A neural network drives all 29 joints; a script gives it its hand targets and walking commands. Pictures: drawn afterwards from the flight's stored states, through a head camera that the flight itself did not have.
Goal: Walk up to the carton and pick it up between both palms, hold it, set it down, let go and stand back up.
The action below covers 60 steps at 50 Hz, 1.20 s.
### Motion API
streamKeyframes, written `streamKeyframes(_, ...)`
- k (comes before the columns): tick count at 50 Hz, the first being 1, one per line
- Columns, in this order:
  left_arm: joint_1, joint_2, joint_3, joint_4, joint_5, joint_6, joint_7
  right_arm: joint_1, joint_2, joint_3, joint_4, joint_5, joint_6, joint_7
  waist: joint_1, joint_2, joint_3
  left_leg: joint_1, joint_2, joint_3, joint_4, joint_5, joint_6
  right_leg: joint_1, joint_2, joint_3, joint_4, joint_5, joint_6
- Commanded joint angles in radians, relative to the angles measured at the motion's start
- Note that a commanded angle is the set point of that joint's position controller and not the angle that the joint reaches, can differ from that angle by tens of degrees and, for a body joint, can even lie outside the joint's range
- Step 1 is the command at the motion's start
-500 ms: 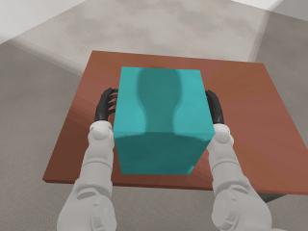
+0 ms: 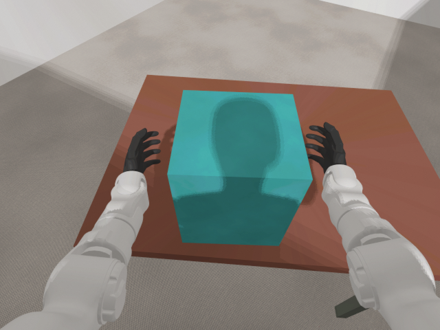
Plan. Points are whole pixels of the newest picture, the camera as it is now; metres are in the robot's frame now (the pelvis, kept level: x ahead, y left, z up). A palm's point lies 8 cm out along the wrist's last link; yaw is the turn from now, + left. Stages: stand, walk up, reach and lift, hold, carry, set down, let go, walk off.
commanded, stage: set down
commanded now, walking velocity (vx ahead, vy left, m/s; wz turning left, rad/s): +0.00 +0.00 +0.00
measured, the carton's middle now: (234, 173) +0.40 +0.00 +0.04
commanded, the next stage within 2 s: none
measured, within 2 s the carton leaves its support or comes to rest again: neither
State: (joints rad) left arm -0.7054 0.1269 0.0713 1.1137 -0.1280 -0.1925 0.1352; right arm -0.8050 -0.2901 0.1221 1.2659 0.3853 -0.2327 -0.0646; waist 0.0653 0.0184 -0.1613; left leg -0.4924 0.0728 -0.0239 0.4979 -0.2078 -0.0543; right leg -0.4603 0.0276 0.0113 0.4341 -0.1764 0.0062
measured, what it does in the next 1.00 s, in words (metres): stands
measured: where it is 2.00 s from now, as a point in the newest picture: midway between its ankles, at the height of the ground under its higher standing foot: outside the picture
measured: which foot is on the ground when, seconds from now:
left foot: down 0.00-1.00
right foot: down 0.00-1.00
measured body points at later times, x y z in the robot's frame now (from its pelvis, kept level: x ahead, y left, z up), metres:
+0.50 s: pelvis -0.02 -0.01 +0.01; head -0.01 -0.01 +0.46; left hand +0.43 +0.19 +0.19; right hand +0.44 -0.20 +0.18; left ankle +0.01 +0.15 -0.74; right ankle +0.01 -0.12 -0.74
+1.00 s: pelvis +0.00 +0.00 +0.01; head -0.01 +0.01 +0.46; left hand +0.40 +0.22 +0.20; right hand +0.43 -0.21 +0.18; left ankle +0.01 +0.15 -0.74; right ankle +0.01 -0.12 -0.74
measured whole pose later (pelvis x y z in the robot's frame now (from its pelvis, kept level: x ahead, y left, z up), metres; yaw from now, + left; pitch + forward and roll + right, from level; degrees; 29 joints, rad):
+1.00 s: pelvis +0.00 +0.00 +0.01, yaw +0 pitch +2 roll +0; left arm -0.75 0.31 0.11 0.38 -0.20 0.68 0.10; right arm -0.83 -0.42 0.06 0.77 0.46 0.38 -0.08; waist 0.03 -0.02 -0.06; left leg -0.22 0.06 -0.02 0.33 -0.14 -0.05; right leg -0.21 0.01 0.01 0.32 -0.14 0.00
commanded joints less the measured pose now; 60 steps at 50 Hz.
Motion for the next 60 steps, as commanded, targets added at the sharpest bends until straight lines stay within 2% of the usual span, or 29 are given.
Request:
streamKeyframes(1,-0.611,0.114,-0.111,-0.229,-0.122,-0.022,0.013,-0.515,-0.172,-0.020,-0.206,0.063,0.009,0.037,-0.041,0.007,-0.580,0.295,-0.065,0.053,0.024,0.268,-0.023,0.071,0.029,-0.040,-0.022,0.134,0.002)
streamKeyframes(5,-0.667,0.170,-0.134,-0.291,-0.165,0.072,0.026,-0.582,-0.213,-0.026,-0.264,0.089,0.089,0.041,-0.029,0.039,-0.607,0.290,-0.071,0.052,0.013,0.206,-0.009,0.058,0.023,-0.035,-0.017,0.077,0.006)
streamKeyframes(8,-0.682,0.221,-0.111,-0.337,-0.168,0.176,0.028,-0.608,-0.251,-0.039,-0.303,0.093,0.157,0.026,-0.029,0.010,-0.628,0.283,-0.074,0.049,0.002,0.213,0.002,0.109,0.026,-0.038,-0.012,0.130,0.021)
streamKeyframes(9,-0.680,0.228,-0.096,-0.318,-0.165,0.215,0.023,-0.622,-0.239,-0.036,-0.290,0.084,0.186,0.020,-0.022,-0.014,-0.595,0.271,-0.073,0.048,-0.006,0.198,0.011,0.119,0.026,-0.033,-0.016,0.128,0.025)
streamKeyframes(10,-0.689,0.248,-0.074,-0.362,-0.162,0.251,0.021,-0.639,-0.248,-0.034,-0.343,0.084,0.210,0.013,-0.019,-0.041,-0.603,0.269,-0.075,0.046,-0.020,0.204,0.020,0.167,0.028,-0.034,-0.021,0.158,0.031)
streamKeyframes(14,-0.699,0.290,-0.017,-0.376,-0.140,0.401,0.009,-0.680,-0.235,-0.062,-0.396,0.050,0.326,-0.015,-0.016,-0.112,-0.509,0.256,-0.082,0.054,-0.093,0.135,0.037,0.230,0.023,-0.031,-0.059,0.127,0.050)
streamKeyframes(16,-0.718,0.298,-0.004,-0.400,-0.135,0.455,0.008,-0.687,-0.235,-0.076,-0.409,0.039,0.376,-0.020,-0.021,-0.108,-0.453,0.268,-0.085,0.064,-0.121,0.107,0.035,0.246,0.024,-0.027,-0.076,0.105,0.049)
streamKeyframes(17,-0.702,0.294,-0.007,-0.363,-0.130,0.479,0.008,-0.675,-0.230,-0.081,-0.380,0.028,0.398,-0.021,-0.023,-0.103,-0.414,0.266,-0.083,0.065,-0.129,0.092,0.035,0.238,0.020,-0.022,-0.081,0.093,0.048)
streamKeyframes(18,-0.717,0.297,-0.005,-0.400,-0.137,0.495,0.007,-0.674,-0.235,-0.090,-0.399,0.019,0.415,-0.021,-0.024,-0.105,-0.414,0.279,-0.086,0.068,-0.136,0.102,0.033,0.260,0.025,-0.027,-0.092,0.102,0.042)
streamKeyframes(19,-0.700,0.280,-0.019,-0.340,-0.127,0.508,0.004,-0.659,-0.209,-0.084,-0.338,0.018,0.430,-0.019,-0.027,-0.091,-0.356,0.264,-0.085,0.070,-0.146,0.078,0.037,0.238,0.020,-0.022,-0.092,0.075,0.042)
streamKeyframes(21,-0.720,0.275,-0.033,-0.355,-0.128,0.521,0.002,-0.660,-0.195,-0.085,-0.347,0.010,0.448,-0.018,-0.026,-0.075,-0.345,0.272,-0.086,0.074,-0.157,0.062,0.035,0.248,0.019,-0.026,-0.109,0.056,0.034)
streamKeyframes(23,-0.683,0.261,-0.034,-0.342,-0.125,0.534,0.000,-0.641,-0.189,-0.077,-0.332,0.012,0.455,-0.016,-0.031,-0.068,-0.331,0.294,-0.083,0.069,-0.145,0.117,0.030,0.263,0.022,-0.030,-0.106,0.088,0.029)
streamKeyframes(25,-0.675,0.272,-0.028,-0.428,-0.123,0.546,0.000,-0.635,-0.190,-0.078,-0.381,0.026,0.449,-0.024,-0.032,-0.031,-0.403,0.346,-0.091,0.079,-0.129,0.198,0.024,0.290,0.023,-0.028,-0.102,0.172,0.027)
streamKeyframes(26,-0.632,0.268,-0.014,-0.429,-0.112,0.552,-0.003,-0.601,-0.188,-0.065,-0.381,0.034,0.444,-0.024,-0.033,-0.020,-0.405,0.357,-0.094,0.071,-0.115,0.243,0.019,0.302,0.027,-0.031,-0.091,0.217,0.029)
streamKeyframes(29,-0.621,0.292,0.032,-0.650,-0.086,0.590,-0.006,-0.601,-0.224,-0.071,-0.514,0.061,0.437,-0.036,-0.021,0.020,-0.507,0.441,-0.103,0.080,-0.098,0.397,0.000,0.368,0.039,-0.038,-0.080,0.400,0.041)
streamKeyframes(31,-0.626,0.311,0.065,-0.814,-0.070,0.646,-0.002,-0.610,-0.266,-0.106,-0.634,0.060,0.447,-0.041,-0.031,0.043,-0.568,0.499,-0.103,0.079,-0.085,0.481,-0.014,0.393,0.055,-0.055,-0.077,0.473,0.047)
streamKeyframes(32,-0.604,0.314,0.077,-0.874,-0.066,0.675,0.000,-0.591,-0.281,-0.122,-0.672,0.057,0.454,-0.044,-0.042,0.041,-0.571,0.515,-0.104,0.077,-0.081,0.500,-0.018,0.391,0.064,-0.067,-0.083,0.493,0.048)
streamKeyframes(35,-0.582,0.327,0.106,-1.050,-0.063,0.767,0.003,-0.567,-0.333,-0.161,-0.803,0.050,0.491,-0.050,-0.047,0.013,-0.587,0.547,-0.106,0.091,-0.086,0.520,-0.020,0.417,0.075,-0.075,-0.084,0.512,0.061)
streamKeyframes(37,-0.550,0.324,0.115,-1.060,-0.067,0.818,-0.004,-0.538,-0.339,-0.155,-0.833,0.050,0.522,-0.047,-0.051,-0.026,-0.537,0.533,-0.101,0.096,-0.100,0.472,-0.014,0.418,0.071,-0.070,-0.090,0.487,0.064)
streamKeyframes(41,-0.470,0.290,0.089,-0.952,-0.070,0.848,-0.025,-0.449,-0.301,-0.126,-0.754,0.053,0.569,-0.038,-0.058,-0.059,-0.352,0.456,-0.087,0.093,-0.146,0.299,0.011,0.376,0.046,-0.048,-0.114,0.294,0.050)
streamKeyframes(42,-0.462,0.283,0.077,-0.918,-0.075,0.847,-0.032,-0.448,-0.292,-0.112,-0.728,0.056,0.577,-0.033,-0.047,-0.068,-0.311,0.441,-0.087,0.091,-0.161,0.263,0.016,0.369,0.044,-0.042,-0.126,0.251,0.043)
streamKeyframes(45,-0.489,0.273,0.049,-0.864,-0.079,0.830,-0.040,-0.460,-0.277,-0.104,-0.654,0.070,0.576,-0.015,-0.049,-0.031,-0.278,0.419,-0.083,0.081,-0.180,0.193,0.025,0.351,0.033,-0.035,-0.141,0.162,0.017)
streamKeyframes(47,-0.424,0.253,0.045,-0.878,-0.069,0.825,-0.041,-0.394,-0.277,-0.098,-0.637,0.074,0.561,-0.001,-0.048,-0.005,-0.283,0.456,-0.082,0.069,-0.176,0.247,0.019,0.366,0.033,-0.039,-0.140,0.193,0.006)
streamKeyframes(48,-0.449,0.262,0.046,-0.892,-0.072,0.824,-0.043,-0.428,-0.284,-0.114,-0.659,0.074,0.553,0.003,-0.044,0.012,-0.313,0.440,-0.089,0.070,-0.173,0.262,0.019,0.376,0.035,-0.035,-0.137,0.203,0.005)
streamKeyframes(52,-0.175,0.228,0.113,-1.066,-0.007,0.824,-0.066,-0.209,-0.249,-0.100,-0.789,0.071,0.496,-0.005,-0.034,0.008,-0.314,0.543,-0.098,0.078,-0.148,0.458,0.014,0.460,0.048,-0.044,-0.124,0.410,0.018)
streamKeyframes(55,-0.036,0.217,0.151,-1.192,0.020,0.823,-0.084,-0.080,-0.231,-0.114,-0.920,0.043,0.471,-0.025,-0.049,-0.014,-0.256,0.559,-0.106,0.080,-0.155,0.469,0.012,0.485,0.046,-0.047,-0.121,0.466,0.036)
streamKeyframes(57,0.003,0.220,0.154,-1.268,0.019,0.814,-0.088,-0.033,-0.228,-0.143,-1.012,0.023,0.463,-0.030,-0.066,-0.028,-0.220,0.556,-0.107,0.082,-0.167,0.415,0.013,0.450,0.054,-0.055,-0.134,0.398,0.040)
streamKeyframes(58,0.041,0.215,0.155,-1.301,0.026,0.803,-0.087,0.019,-0.220,-0.158,-1.049,0.007,0.457,-0.033,-0.063,-0.015,-0.193,0.556,-0.109,0.083,-0.179,0.387,0.013,0.444,0.049,-0.054,-0.142,0.368,0.040)
streamKeyframes(60,0.097,0.202,0.139,-1.364,0.008,0.776,-0.081,0.080,-0.199,-0.187,-1.154,-0.004,0.441,-0.031,-0.068,-0.033,-0.181,0.557,-0.110,0.088,-0.192,0.342,0.015,0.421,0.050,-0.050,-0.145,0.299,0.038)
